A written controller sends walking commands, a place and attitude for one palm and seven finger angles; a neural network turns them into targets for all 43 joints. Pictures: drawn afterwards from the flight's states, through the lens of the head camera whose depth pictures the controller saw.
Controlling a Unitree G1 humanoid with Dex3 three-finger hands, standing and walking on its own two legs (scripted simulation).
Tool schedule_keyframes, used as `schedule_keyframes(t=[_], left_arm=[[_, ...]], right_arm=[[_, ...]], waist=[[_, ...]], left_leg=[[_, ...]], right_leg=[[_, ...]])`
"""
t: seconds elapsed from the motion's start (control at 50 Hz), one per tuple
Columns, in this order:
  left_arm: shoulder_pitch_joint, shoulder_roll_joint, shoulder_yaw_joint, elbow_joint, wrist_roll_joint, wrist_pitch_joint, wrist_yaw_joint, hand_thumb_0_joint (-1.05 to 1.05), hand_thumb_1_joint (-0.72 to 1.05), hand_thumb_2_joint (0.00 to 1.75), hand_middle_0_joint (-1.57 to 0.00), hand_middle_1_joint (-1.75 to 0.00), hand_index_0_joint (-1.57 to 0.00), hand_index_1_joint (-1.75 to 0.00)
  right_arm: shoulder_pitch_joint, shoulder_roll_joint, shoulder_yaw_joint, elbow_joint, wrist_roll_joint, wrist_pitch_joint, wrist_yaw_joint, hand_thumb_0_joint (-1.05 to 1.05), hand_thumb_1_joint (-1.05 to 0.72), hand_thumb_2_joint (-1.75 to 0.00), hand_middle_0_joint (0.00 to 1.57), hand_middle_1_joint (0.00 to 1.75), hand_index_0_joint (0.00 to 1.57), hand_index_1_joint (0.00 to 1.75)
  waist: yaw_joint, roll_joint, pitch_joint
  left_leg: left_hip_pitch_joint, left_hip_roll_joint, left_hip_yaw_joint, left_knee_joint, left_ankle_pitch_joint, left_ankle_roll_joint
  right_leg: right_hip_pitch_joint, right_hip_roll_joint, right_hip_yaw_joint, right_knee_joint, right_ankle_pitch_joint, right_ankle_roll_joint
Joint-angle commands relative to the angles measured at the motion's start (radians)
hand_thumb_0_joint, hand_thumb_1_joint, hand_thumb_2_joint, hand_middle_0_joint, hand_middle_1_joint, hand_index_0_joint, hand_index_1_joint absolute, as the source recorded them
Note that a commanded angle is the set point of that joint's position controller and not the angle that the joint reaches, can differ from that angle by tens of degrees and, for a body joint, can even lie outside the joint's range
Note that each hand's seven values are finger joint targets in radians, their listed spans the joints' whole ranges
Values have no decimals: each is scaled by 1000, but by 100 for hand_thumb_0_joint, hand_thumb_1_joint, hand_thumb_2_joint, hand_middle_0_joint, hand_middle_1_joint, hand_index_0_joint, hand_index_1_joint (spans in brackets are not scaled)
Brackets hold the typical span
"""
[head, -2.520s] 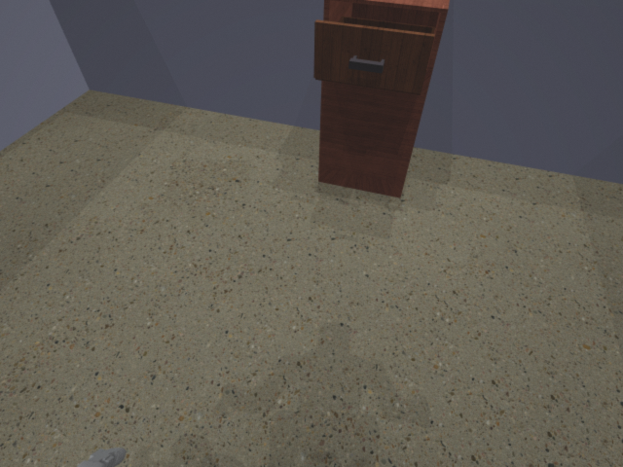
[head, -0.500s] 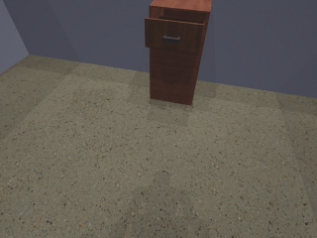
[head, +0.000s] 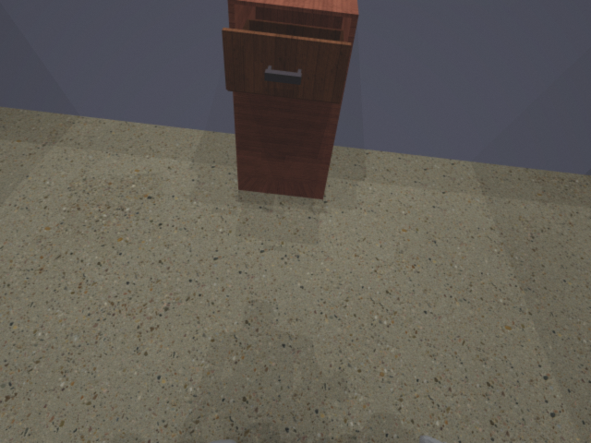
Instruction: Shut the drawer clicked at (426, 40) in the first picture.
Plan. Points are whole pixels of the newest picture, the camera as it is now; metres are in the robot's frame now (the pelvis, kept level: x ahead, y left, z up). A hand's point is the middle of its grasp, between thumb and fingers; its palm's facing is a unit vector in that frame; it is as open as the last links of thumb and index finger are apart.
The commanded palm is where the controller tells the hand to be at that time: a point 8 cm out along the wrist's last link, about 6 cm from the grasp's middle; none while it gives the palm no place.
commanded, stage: walk to a spot facing it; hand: left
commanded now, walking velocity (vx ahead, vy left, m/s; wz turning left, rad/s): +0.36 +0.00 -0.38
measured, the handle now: (283, 73) +1.07 +0.13 -0.03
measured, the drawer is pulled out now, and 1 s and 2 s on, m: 0.20 0.20 0.20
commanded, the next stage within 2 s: turn to face it in 0.68 s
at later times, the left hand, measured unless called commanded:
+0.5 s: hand (254, 321) +0.34 +0.10 -0.14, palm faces -0.23 -0.95 -0.19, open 7.3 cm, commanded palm none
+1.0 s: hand (236, 296) +0.40 +0.14 -0.17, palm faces -0.15 -0.98 -0.14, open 7.3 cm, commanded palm none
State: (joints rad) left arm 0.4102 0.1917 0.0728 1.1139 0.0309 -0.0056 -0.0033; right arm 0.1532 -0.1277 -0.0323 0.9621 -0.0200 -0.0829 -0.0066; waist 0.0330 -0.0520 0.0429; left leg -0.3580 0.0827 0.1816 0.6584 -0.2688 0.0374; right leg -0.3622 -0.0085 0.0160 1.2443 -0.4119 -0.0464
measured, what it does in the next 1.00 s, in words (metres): walks ahead: right foot, then left foot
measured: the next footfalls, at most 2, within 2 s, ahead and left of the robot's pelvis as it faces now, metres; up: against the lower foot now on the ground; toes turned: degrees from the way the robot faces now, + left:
right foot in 0.40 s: +0.25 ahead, -0.16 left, +0.00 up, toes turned -19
left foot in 0.82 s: +0.47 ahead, +0.04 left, +0.00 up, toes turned -4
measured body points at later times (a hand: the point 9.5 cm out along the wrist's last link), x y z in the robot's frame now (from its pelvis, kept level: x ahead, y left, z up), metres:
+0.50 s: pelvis +0.18 -0.05 +0.00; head +0.20 -0.06 +0.45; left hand +0.36 +0.15 -0.13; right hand +0.04 -0.25 -0.15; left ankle +0.10 +0.10 -0.64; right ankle +0.21 -0.15 -0.72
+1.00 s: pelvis +0.37 -0.03 +0.02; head +0.39 +0.00 +0.47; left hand +0.41 +0.20 -0.15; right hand +0.37 -0.27 -0.12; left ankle +0.43 +0.04 -0.72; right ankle +0.30 -0.16 -0.65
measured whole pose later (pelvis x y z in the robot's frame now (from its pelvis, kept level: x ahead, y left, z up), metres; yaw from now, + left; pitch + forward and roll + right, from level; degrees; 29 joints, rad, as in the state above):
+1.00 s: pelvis +0.37 -0.03 +0.02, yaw -12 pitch -1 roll -1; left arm 0.29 0.18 0.05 1.09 0.02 -0.01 0.01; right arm 0.23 -0.15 -0.03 1.04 -0.01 -0.05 -0.03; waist 0.01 -0.04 0.04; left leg -0.27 0.03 0.15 0.49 -0.20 0.07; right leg -0.40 -0.07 -0.06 1.04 -0.41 0.02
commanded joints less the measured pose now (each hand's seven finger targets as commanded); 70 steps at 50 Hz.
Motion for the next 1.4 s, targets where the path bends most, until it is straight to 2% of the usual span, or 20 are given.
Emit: schedule_keyframes(t=[0.0,0.28,0.32,0.36,0.38,0.4,0.42,0.46,0.54,0.7,0.76,0.78,0.8,0.82,0.9,0.94,1.12,1.22,1.28,1.38], left_arm=[[45,-11,2,-94,6,4,-17,0,90,90,-20,-30,-20,-30],[-372,19,-3,-256,6,-5,-40,0,90,90,-20,-30,-20,-30],[-323,33,0,-239,4,-12,-38,0,90,90,-20,-30,-20,-30],[-104,96,15,-162,9,-30,-29,0,90,90,-20,-30,-20,-30],[38,209,45,-124,9,-44,-15,0,90,90,-20,-30,-20,-30],[130,291,58,-98,-15,-43,-6,0,90,90,-20,-30,-20,-30],[94,295,59,-99,-23,-42,1,0,90,90,-20,-30,-20,-30],[-74,188,30,-134,-21,-44,11,0,90,90,-20,-30,-20,-30],[-141,107,3,-124,-8,-64,14,0,90,90,-20,-30,-20,-30],[-85,135,6,-91,-5,-65,11,0,90,90,-20,-30,-20,-30],[-84,133,9,-80,-9,-50,10,0,90,90,-20,-30,-20,-30],[-78,102,3,-81,-12,-46,10,0,90,90,-20,-30,-20,-30],[-29,45,-6,-91,-23,-44,5,0,90,90,-20,-30,-20,-30],[-30,45,-11,-107,-17,-46,10,0,90,90,-20,-30,-20,-30],[-80,25,-22,-73,-8,-29,8,0,90,90,-20,-30,-20,-30],[-29,5,-29,-53,-12,-10,15,0,90,90,-20,-30,-20,-30],[-162,10,-20,-120,-15,17,35,0,90,90,-20,-30,-20,-30],[-94,29,-16,-111,-18,-1,43,0,90,90,-20,-30,-20,-30],[-65,160,0,-119,-10,-18,49,0,90,90,-20,-30,-20,-30],[-153,108,0,-155,-6,-12,51,0,90,90,-20,-30,-20,-30]], right_arm=[[133,-124,-31,22,-3,-8,-14,0,-90,-90,20,30,20,30],[306,-183,-45,94,-18,3,-5,0,-90,-90,20,30,20,30],[294,-197,-45,96,-17,9,-5,0,-90,-90,20,30,20,30],[281,-190,-40,94,-7,13,1,0,-90,-90,20,30,20,30],[285,-143,-26,66,7,10,13,0,-90,-90,20,30,20,30],[216,-121,-20,17,10,6,9,0,-90,-90,20,30,20,30],[151,-149,-32,15,11,7,7,0,-90,-90,20,30,20,30],[134,-132,-37,31,1,19,7,0,-90,-90,20,30,20,30],[240,-83,-31,79,-10,56,11,0,-90,-90,20,30,20,30],[76,-82,-28,6,-2,36,33,0,-90,-90,20,30,20,30],[152,-110,-32,35,-2,26,23,0,-90,-90,20,30,20,30],[262,-155,-37,68,-6,18,13,0,-90,-90,20,30,20,30],[359,-253,-53,86,-19,12,1,0,-90,-90,20,30,20,30],[381,-288,-51,87,-12,28,-4,0,-90,-90,20,30,20,30],[172,-150,-9,51,0,20,-22,0,-90,-90,20,30,20,30],[135,-147,-5,56,9,17,-25,0,-90,-90,20,30,20,30],[166,-166,-35,67,-2,65,-22,0,-90,-90,20,30,20,30],[138,-162,-41,62,7,79,-19,0,-90,-90,20,30,20,30],[127,-81,-30,30,11,91,-8,0,-90,-90,20,30,20,30],[109,-84,-40,51,8,120,-1,0,-90,-90,20,30,20,30]], waist=[[0,181,41],[-92,141,71],[-58,147,42],[47,64,-85],[103,-136,-197],[114,-197,-228],[116,-108,-203],[28,21,-60],[-68,-62,-4],[-31,-81,44],[-75,7,40],[-118,106,-6],[-126,338,-91],[-117,380,-106],[-36,149,-3],[-7,187,-64],[-50,194,-46],[-8,132,-62],[-3,-207,-65],[-36,-95,10]], left_leg=[[0,257,-246,-495,-217,68],[311,279,-26,-434,194,88],[323,271,15,-335,327,68],[198,199,106,16,487,10],[-84,118,151,324,191,-41],[-312,-1,47,582,-312,-67],[-344,47,-81,671,-278,-52],[-321,110,-140,628,-107,-52],[-178,105,-99,425,-16,-86],[-57,52,-76,54,46,-62],[155,2,-34,-108,89,-60],[286,36,-99,-182,124,-41],[428,256,-385,-282,238,55],[409,371,-550,-375,269,138],[155,234,-349,-402,406,128],[153,176,-244,-385,522,111],[172,170,-334,-352,429,144],[92,110,-340,-240,334,80],[-75,-86,-155,89,-262,-52],[-107,-38,-167,376,-196,-72]], right_leg=[[-196,-87,-5,38,134,15],[-184,-78,-126,-574,189,24],[-69,-41,-165,-638,157,4],[302,1,-178,-745,209,-38],[579,-235,123,-806,138,-122],[672,-431,496,-921,293,-228],[574,-435,482,-950,245,-240],[344,-356,299,-999,166,-180],[128,-244,66,-1040,295,-123],[121,-241,75,-1026,201,-119],[74,-184,36,-896,211,-79],[50,-125,-20,-700,264,-46],[-92,-10,-127,-413,48,15],[-158,27,-112,-194,-223,27],[-137,-95,-33,-120,-6,60],[-54,-90,-48,-208,41,81],[-20,-52,-66,-471,19,98],[199,-45,-68,-805,228,88],[266,-411,230,-948,563,-91],[186,-311,32,-926,633,-107]])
